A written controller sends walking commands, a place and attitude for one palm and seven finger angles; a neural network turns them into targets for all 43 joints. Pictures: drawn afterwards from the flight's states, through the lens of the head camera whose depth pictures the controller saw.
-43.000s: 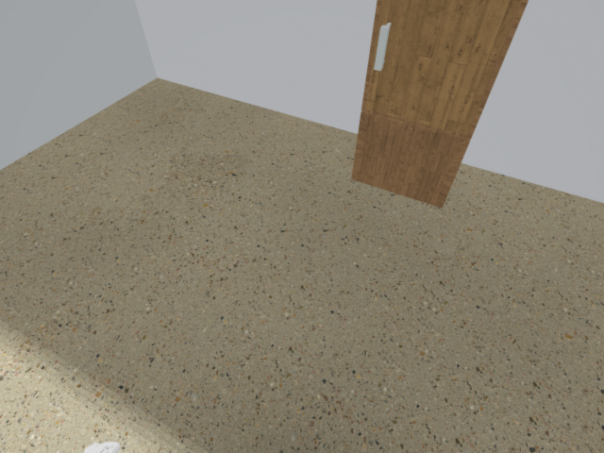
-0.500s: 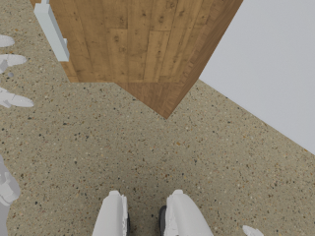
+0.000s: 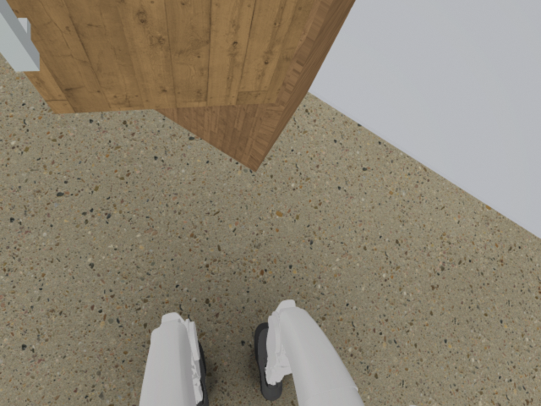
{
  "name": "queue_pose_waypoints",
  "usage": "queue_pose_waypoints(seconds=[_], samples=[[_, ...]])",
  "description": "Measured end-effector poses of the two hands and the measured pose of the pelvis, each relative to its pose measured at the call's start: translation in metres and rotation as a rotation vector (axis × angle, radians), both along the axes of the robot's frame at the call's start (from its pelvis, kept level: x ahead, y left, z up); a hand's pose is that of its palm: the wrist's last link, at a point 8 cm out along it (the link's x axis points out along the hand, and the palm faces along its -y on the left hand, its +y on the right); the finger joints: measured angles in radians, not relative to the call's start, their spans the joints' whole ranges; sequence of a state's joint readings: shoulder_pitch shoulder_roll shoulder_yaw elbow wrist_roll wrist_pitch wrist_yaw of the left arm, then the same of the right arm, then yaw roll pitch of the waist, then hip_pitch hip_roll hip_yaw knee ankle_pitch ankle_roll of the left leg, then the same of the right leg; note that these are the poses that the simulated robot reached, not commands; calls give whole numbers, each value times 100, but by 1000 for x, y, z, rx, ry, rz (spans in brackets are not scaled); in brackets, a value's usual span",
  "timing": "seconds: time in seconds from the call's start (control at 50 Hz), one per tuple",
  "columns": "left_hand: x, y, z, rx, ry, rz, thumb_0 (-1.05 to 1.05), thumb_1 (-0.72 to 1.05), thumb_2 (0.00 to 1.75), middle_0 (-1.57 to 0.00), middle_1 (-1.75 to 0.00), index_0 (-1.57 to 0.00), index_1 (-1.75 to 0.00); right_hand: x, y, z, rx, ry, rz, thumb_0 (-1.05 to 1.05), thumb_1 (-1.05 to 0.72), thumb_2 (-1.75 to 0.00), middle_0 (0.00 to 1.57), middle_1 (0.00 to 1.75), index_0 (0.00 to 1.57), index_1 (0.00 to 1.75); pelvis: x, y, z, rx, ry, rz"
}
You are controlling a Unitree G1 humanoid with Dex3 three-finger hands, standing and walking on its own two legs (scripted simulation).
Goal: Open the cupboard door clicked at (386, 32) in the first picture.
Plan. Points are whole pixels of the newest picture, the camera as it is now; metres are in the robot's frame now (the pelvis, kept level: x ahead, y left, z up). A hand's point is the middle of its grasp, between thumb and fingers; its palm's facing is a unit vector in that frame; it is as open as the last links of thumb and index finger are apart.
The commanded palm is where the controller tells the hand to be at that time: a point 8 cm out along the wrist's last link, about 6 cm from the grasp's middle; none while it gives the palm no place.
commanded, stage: move the hooked fingers beside the handle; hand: left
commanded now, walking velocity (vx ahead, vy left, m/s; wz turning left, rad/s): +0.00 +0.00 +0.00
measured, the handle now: out of the picture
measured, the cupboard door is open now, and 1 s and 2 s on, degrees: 41 41 41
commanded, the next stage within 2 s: slide the fingers in behind the handle in 0.74 s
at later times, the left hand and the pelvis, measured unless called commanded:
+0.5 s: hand out of the picture +0.53 +0.34 +0.07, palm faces +0.11 -0.99 -0.02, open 14.0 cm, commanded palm +0.53 +0.35 +0.07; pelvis +0.01 +0.01 +0.01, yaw +0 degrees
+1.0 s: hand out of the picture +0.52 +0.33 +0.07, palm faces +0.11 -0.99 -0.03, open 14.0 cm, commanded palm +0.52 +0.34 +0.07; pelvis +0.01 +0.00 +0.01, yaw +0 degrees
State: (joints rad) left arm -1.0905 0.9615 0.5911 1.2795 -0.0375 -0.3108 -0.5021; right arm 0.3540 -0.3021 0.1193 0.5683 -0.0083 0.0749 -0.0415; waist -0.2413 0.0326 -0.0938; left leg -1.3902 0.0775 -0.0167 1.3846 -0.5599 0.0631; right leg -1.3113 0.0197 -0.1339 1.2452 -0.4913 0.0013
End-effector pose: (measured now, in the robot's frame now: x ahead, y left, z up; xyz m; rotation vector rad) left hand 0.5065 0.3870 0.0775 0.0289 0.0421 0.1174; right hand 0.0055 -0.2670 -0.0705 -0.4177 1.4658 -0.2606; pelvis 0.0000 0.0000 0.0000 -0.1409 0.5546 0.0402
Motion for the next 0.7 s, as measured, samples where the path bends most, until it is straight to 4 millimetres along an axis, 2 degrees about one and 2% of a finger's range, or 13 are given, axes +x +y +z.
queue_pose_waypoints(seconds=[0.2, 0.36, 0.54, 0.7], samples=[[0, 7, -12, -7, 14, 8, -1, -50, 30, -30, -120, -30, -120, -7, 9, 2, 20, 44, -28, 0, -90, -90, 21, 30, 21, 30, 4, 2, 1, -7, 13, -10], [-5, 12, -6, -8, 11, 4, -1, -50, 30, -30, -120, -30, -120, 5, 10, 8, 20, 32, -11, 0, -90, -90, 21, 30, 21, 30, 8, 4, 8, -11, 3, 3], [-5, 3, -4, -15, 8, -12, -1, -50, 30, -30, -120, -30, -120, 23, 7, 14, 8, -17, 14, 0, -90, -90, 21, 30, 21, 30, 11, 6, 13, -9, -11, 10], [-8, 4, -6, -7, 12, 7, -1, -50, 30, -30, -120, -30, -120, 26, 7, 11, 15, -39, 18, 0, -90, -90, 21, 30, 21, 30, 10, 6, 12, -6, -18, 4]])
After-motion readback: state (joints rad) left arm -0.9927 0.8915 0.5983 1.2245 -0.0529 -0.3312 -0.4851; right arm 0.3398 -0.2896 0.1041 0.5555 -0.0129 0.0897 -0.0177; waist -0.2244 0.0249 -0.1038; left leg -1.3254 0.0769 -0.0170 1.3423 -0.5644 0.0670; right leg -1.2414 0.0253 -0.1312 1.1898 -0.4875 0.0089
